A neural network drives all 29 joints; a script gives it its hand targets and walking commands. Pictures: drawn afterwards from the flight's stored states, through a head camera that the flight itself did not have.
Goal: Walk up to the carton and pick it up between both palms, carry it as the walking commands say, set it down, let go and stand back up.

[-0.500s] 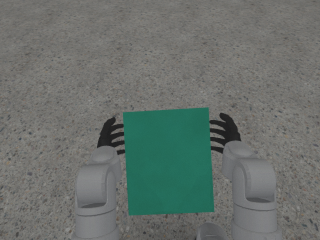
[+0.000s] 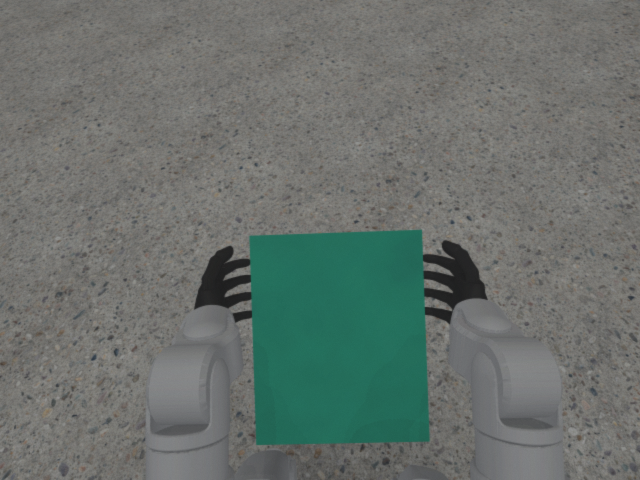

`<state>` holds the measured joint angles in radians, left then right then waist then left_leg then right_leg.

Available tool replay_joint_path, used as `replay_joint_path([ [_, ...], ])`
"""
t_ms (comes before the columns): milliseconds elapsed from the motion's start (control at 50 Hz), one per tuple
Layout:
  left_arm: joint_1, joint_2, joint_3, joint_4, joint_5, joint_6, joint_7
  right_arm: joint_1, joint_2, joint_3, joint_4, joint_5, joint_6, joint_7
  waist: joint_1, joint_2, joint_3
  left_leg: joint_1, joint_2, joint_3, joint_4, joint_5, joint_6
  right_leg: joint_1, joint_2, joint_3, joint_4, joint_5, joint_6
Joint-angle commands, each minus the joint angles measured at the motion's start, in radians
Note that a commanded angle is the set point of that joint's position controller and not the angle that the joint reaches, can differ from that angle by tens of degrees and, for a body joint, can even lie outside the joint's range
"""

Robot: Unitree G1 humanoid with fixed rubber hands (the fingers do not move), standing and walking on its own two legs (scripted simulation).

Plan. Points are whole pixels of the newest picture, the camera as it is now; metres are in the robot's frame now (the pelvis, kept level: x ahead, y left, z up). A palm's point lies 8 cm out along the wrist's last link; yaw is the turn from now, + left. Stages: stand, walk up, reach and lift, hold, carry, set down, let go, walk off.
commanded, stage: carry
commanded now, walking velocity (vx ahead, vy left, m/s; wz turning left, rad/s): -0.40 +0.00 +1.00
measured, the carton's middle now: (337, 317) +0.32 -0.02 -0.02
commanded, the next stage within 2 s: none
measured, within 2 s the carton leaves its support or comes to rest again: neither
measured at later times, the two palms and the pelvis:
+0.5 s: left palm out of the picture -0.02 +0.24 +0.10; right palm out of the picture +0.09 -0.01 +0.07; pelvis -0.22 +0.00 -0.01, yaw +23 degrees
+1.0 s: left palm out of the picture -0.19 +0.23 +0.11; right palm out of the picture -0.06 +0.00 +0.10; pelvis -0.36 -0.02 +0.00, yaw +28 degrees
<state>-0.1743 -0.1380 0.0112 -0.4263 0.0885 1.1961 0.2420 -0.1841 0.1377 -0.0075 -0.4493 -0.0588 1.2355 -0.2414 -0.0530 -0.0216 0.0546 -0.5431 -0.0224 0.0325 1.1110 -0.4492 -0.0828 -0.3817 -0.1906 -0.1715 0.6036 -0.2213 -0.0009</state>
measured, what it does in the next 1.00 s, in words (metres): walks backwards, turning left: left foot, then right foot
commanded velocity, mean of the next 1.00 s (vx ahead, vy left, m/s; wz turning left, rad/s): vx -0.10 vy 0.00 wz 0.26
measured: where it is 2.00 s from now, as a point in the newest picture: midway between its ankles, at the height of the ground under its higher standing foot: outside the picture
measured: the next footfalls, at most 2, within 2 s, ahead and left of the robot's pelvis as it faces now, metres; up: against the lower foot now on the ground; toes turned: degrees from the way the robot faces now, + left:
left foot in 0.10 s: -0.02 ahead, +0.17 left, +0.00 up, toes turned +12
right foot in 0.46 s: -0.19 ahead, -0.09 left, +0.01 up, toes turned +22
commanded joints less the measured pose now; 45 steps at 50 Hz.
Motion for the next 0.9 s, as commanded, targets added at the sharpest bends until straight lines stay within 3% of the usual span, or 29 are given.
replay_joint_path([
  [0, -0.287, -0.975, -0.496, -0.122, -0.312, -0.032, -0.213, -0.384, 0.98, 0.578, -0.113, 0.36, -0.033, 0.237, 0.065, -0.255, -0.374, 0.054, -0.01, 0.131, -0.274, -0.084, -0.002, 0.322, -0.186, 0.045, -0.014, 0.59, -0.112],
  [40, -0.268, -0.956, -0.484, -0.09, -0.294, -0.019, -0.201, -0.358, 0.969, 0.559, -0.07, 0.355, -0.015, 0.239, 0.059, -0.258, -0.4, 0.148, -0.013, 0.147, -0.473, -0.008, 0.01, 0.31, -0.207, 0.03, 0.03, 0.511, -0.069],
  [60, -0.259, -0.951, -0.475, -0.067, -0.286, -0.011, -0.198, -0.337, 0.966, 0.546, -0.036, 0.348, -0.007, 0.243, 0.044, -0.169, -0.407, 0.252, 0.009, 0.108, -0.647, 0.124, 0.009, 0.223, -0.187, -0.009, 0.102, 0.373, -0.019],
  [80, -0.275, -0.939, -0.47, -0.046, -0.278, -0.003, -0.197, -0.329, 0.974, 0.532, 0.003, 0.344, -0.002, 0.252, 0.035, 0.018, -0.371, 0.353, 0.117, -0.07, -0.725, 0.33, 0.034, 0.01, -0.131, -0.012, 0.206, 0.004, 0.028],
  [100, -0.273, -0.935, -0.469, -0.029, -0.275, 0.003, -0.201, -0.323, 0.942, 0.505, 0.042, 0.322, 0.0, 0.255, 0.042, 0.367, -0.318, 0.411, 0.425, -0.523, -0.704, 0.876, 0.169, -0.325, 0.039, -0.038, 0.372, -0.505, 0.11],
  [120, -0.34, -0.982, -0.503, -0.049, -0.3, -0.007, -0.211, -0.32, 0.977, 0.492, 0.029, 0.31, -0.011, 0.258, 0.039, 0.352, -0.33, 0.338, 0.421, -0.564, -0.643, 1.231, 0.231, -0.297, 0.075, 0.139, 0.579, -0.524, 0.093],
  [160, -0.463, -1.071, -0.581, -0.087, -0.361, -0.027, -0.229, -0.352, 1.026, 0.47, 0.013, 0.294, -0.033, 0.267, 0.04, 0.26, -0.39, 0.309, 0.308, -0.34, -0.66, 0.81, 0.178, -0.273, 0.064, 0.186, 0.662, -0.317, 0.074],
  [200, -0.521, -1.125, -0.632, -0.116, -0.409, -0.041, -0.239, -0.36, 1.029, 0.434, -0.017, 0.284, -0.067, 0.267, 0.041, 0.266, -0.422, 0.355, 0.221, -0.271, -0.663, 0.618, 0.156, -0.283, 0.09, 0.172, 0.699, -0.19, 0.075],
  [260, -0.501, -1.123, -0.64, -0.118, -0.429, -0.058, -0.24, -0.379, 0.997, 0.436, -0.073, 0.277, -0.099, 0.252, 0.036, 0.18, -0.448, 0.38, 0.205, -0.339, -0.713, 0.478, 0.155, -0.256, 0.115, 0.184, 0.645, -0.21, 0.086],
  [280, -0.477, -1.111, -0.64, -0.108, -0.426, -0.057, -0.238, -0.368, 0.987, 0.438, -0.074, 0.271, -0.102, 0.247, 0.037, 0.162, -0.463, 0.382, 0.201, -0.354, -0.744, 0.355, 0.151, -0.227, 0.123, 0.181, 0.584, -0.215, 0.084],
  [340, -0.422, -1.066, -0.635, -0.082, -0.415, -0.049, -0.237, -0.318, 0.969, 0.444, -0.048, 0.248, -0.098, 0.23, 0.04, 0.188, -0.485, 0.328, 0.208, -0.41, -0.871, 0.059, 0.143, -0.079, 0.168, 0.146, 0.374, -0.257, 0.059],
  [380, -0.387, -1.038, -0.619, -0.057, -0.407, -0.037, -0.238, -0.311, 0.96, 0.45, -0.038, 0.24, -0.09, 0.22, 0.05, 0.249, -0.488, 0.283, 0.191, -0.386, -0.948, 0.018, 0.103, 0.066, 0.209, 0.097, 0.159, -0.331, 0.026],
  [420, -0.352, -1.013, -0.588, -0.034, -0.393, -0.027, -0.237, -0.317, 0.95, 0.463, -0.041, 0.239, -0.079, 0.214, 0.073, 0.255, -0.482, 0.237, 0.124, -0.301, -0.982, -0.02, 0.005, 0.267, 0.252, 0.007, -0.183, -0.272, -0.004],
  [440, -0.347, -1.002, -0.571, -0.03, -0.388, -0.022, -0.238, -0.322, 0.942, 0.467, -0.041, 0.242, -0.073, 0.212, 0.084, 0.158, -0.451, 0.165, 0.043, -0.202, -0.867, 0.016, -0.06, 0.36, 0.173, 0.054, -0.368, -0.246, -0.029],
  [460, -0.33, -1.007, -0.549, 0.001, -0.361, -0.024, -0.239, -0.342, 0.94, 0.498, -0.058, 0.25, -0.064, 0.22, 0.097, -0.299, -0.379, -0.009, -0.161, 0.011, -0.334, 0.03, -0.092, 0.263, -0.159, 0.498, -0.491, -0.43, -0.156],
  [480, -0.315, -1.016, -0.536, -0.008, -0.348, -0.028, -0.245, -0.427, 0.948, 0.521, -0.086, 0.263, -0.06, 0.22, 0.07, -0.32, -0.248, -0.096, -0.041, 0.01, 0.023, -0.057, -0.038, 0.003, -0.334, 0.509, -0.471, -0.354, -0.217],
  [500, -0.36, -1.032, -0.531, -0.046, -0.367, -0.029, -0.254, -0.46, 0.999, 0.538, -0.083, 0.291, -0.064, 0.222, 0.059, -0.172, -0.25, -0.037, -0.017, -0.067, 0.124, 0.005, -0.002, -0.031, -0.235, 0.362, -0.422, -0.206, -0.184],
  [520, -0.387, -1.033, -0.525, -0.058, -0.362, -0.028, -0.258, -0.483, 1.014, 0.551, -0.085, 0.31, -0.065, 0.225, 0.056, -0.094, -0.261, -0.003, -0.029, -0.067, 0.191, 0.053, 0.019, -0.037, -0.17, 0.241, -0.348, -0.08, -0.151],
  [540, -0.4, -1.022, -0.512, -0.067, -0.359, -0.03, -0.255, -0.48, 1.015, 0.555, -0.074, 0.323, -0.062, 0.227, 0.055, -0.076, -0.287, 0.001, -0.019, -0.077, 0.165, 0.102, 0.035, 0.028, -0.111, 0.179, -0.28, 0.009, -0.125],
  [580, -0.406, -1.018, -0.498, -0.077, -0.346, -0.035, -0.244, -0.481, 1.009, 0.566, -0.074, 0.337, -0.059, 0.227, 0.053, -0.119, -0.334, -0.016, -0.02, -0.019, -0.104, 0.059, 0.045, 0.175, -0.048, 0.146, -0.19, 0.148, -0.102],
  [640, -0.356, -0.973, -0.473, -0.049, -0.316, -0.027, -0.228, -0.44, 0.987, 0.561, -0.038, 0.336, -0.042, 0.22, 0.073, -0.199, -0.391, 0.073, -0.035, 0.075, -0.409, -0.061, 0.04, 0.275, -0.079, 0.204, -0.147, 0.289, -0.132],
  [680, -0.334, -0.952, -0.463, -0.014, -0.3, -0.018, -0.215, -0.408, 0.975, 0.546, -0.006, 0.334, -0.03, 0.221, 0.054, -0.175, -0.43, 0.244, -0.02, 0.124, -0.736, 0.162, 0.042, 0.27, -0.081, 0.186, -0.084, 0.347, -0.085],
  [700, -0.319, -0.948, -0.456, 0.013, -0.288, -0.013, -0.211, -0.407, 0.977, 0.538, 0.012, 0.335, -0.024, 0.223, 0.056, -0.146, -0.471, 0.392, 0.042, 0.066, -0.795, 0.249, 0.045, 0.201, -0.068, 0.181, -0.054, 0.308, -0.039],
  [720, -0.312, -0.944, -0.453, 0.039, -0.277, -0.008, -0.208, -0.417, 0.975, 0.532, 0.032, 0.334, -0.018, 0.228, 0.06, -0.052, -0.464, 0.494, 0.153, -0.076, -0.816, 0.335, 0.046, 0.087, -0.045, 0.18, -0.008, 0.183, 0.006],
  [740, -0.371, -0.953, -0.48, -0.002, -0.301, -0.002, -0.214, -0.401, 0.965, 0.496, 0.081, 0.314, -0.024, 0.23, 0.055, 0.213, -0.411, 0.471, 0.319, -0.257, -0.76, 0.61, 0.109, -0.06, 0.047, 0.088, 0.033, -0.076, 0.074],
  [760, -0.435, -0.975, -0.493, -0.008, -0.312, -0.001, -0.218, -0.413, 0.988, 0.487, 0.084, 0.311, -0.027, 0.234, 0.049, 0.221, -0.383, 0.403, 0.322, -0.259, -0.765, 0.595, 0.136, -0.055, 0.052, 0.1, 0.04, -0.173, 0.078],
  [800, -0.498, -1.022, -0.52, -0.005, -0.339, 0.0, -0.231, -0.441, 1.024, 0.478, 0.07, 0.298, -0.035, 0.236, 0.048, 0.15, -0.377, 0.333, 0.263, -0.198, -0.785, 0.34, 0.143, -0.02, 0.081, 0.106, 0.055, -0.124, 0.058],
  [840, -0.542, -1.055, -0.545, -0.006, -0.363, 0.004, -0.239, -0.46, 1.032, 0.448, 0.061, 0.279, -0.043, 0.231, 0.051, 0.161, -0.362, 0.252, 0.213, -0.145, -0.816, 0.087, 0.14, 0.028, 0.097, 0.098, 0.016, -0.038, 0.048],
  [880, -0.546, -1.056, -0.547, 0.004, -0.375, 0.01, -0.241, -0.46, 1.022, 0.425, 0.061, 0.267, -0.046, 0.223, 0.052, 0.163, -0.371, 0.233, 0.197, -0.152, -0.825, -0.004, 0.133, 0.058, 0.097, 0.108, -0.04, -0.011, 0.045],
])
